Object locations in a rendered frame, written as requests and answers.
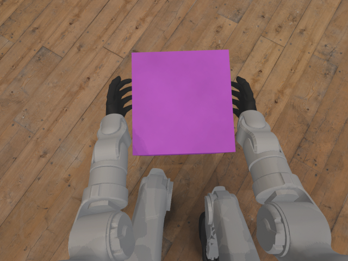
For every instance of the right robot forearm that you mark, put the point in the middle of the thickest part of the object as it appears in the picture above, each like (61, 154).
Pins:
(273, 180)

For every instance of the robot right shin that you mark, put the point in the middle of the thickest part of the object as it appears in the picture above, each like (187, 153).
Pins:
(212, 244)

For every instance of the right robot upper arm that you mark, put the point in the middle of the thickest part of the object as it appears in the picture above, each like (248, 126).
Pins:
(295, 231)

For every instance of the left robot forearm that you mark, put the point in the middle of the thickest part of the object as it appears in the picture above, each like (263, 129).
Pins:
(106, 189)

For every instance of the carton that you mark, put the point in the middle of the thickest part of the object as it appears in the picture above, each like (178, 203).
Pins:
(182, 103)

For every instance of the right robot thigh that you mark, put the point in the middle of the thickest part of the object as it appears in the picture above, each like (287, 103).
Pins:
(233, 236)

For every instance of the right robot hand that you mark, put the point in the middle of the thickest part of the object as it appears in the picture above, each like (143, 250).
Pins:
(245, 97)

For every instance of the left robot hand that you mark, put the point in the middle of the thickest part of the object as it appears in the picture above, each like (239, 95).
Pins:
(114, 104)

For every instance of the left robot upper arm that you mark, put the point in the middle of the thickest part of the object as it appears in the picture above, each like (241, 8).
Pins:
(106, 236)

